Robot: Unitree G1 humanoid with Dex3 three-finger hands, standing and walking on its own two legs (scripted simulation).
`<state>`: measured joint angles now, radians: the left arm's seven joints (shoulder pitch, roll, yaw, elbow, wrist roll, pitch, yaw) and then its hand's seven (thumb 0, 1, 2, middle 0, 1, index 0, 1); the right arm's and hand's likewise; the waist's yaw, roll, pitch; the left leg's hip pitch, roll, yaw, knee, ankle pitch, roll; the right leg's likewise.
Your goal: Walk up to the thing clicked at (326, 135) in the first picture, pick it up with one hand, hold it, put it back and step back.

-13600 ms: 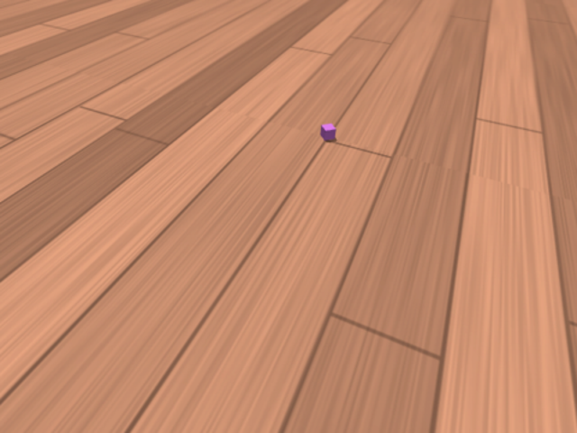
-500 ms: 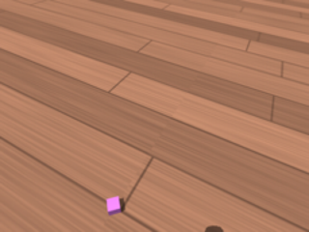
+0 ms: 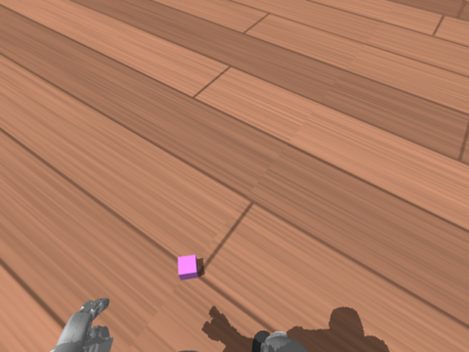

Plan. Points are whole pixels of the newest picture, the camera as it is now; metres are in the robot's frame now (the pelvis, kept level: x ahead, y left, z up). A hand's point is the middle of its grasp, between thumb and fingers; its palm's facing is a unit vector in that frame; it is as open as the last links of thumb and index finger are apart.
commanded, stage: walk up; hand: left
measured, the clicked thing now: (188, 267) +0.50 +0.20 -0.71
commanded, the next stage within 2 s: stand in 0.82 s
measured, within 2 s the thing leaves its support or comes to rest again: neither
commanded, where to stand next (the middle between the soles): +0.14 -0.01 m, yaw -6 degrees
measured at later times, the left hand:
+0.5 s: hand out of the picture -0.01 +0.27 -0.11, palm faces -0.02 -0.89 -0.46, open 7.4 cm
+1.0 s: hand out of the picture +0.13 +0.25 -0.15, palm faces -0.07 -0.95 -0.31, open 7.4 cm
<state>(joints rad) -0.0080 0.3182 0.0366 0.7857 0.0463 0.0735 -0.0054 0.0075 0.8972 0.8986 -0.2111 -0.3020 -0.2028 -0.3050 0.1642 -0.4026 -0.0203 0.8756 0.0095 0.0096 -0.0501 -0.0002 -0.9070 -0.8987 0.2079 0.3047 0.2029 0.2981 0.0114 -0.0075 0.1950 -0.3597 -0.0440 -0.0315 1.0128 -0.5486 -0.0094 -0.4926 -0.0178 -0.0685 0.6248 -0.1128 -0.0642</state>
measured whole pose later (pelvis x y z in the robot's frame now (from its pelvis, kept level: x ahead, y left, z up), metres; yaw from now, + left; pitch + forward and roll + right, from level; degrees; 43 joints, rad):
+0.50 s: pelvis -0.01 -0.03 +0.02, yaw -2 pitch -3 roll -1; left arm 0.38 0.40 0.07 0.98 0.03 -0.07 -0.01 0.01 0.90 0.90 -0.21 -0.30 -0.20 -0.30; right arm 0.26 -0.42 -0.07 0.90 -0.03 0.05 0.04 0.00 -0.91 -0.90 0.21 0.30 0.20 0.30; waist 0.03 0.08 0.06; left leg -0.30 0.02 -0.05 0.88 -0.48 0.05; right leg -0.15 0.03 -0.05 0.52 -0.31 -0.03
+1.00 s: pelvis +0.04 +0.00 +0.01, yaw -1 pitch -4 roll +0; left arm 0.16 0.36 0.01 0.90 0.00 0.01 0.00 0.01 0.90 0.90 -0.21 -0.30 -0.20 -0.30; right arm 0.10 -0.31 -0.02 0.94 -0.02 0.00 0.01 0.00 -0.91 -0.90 0.21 0.30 0.20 0.30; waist 0.00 -0.05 0.17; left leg -0.37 0.00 0.04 0.55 -0.12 0.03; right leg -0.28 -0.02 0.06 0.85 -0.56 -0.02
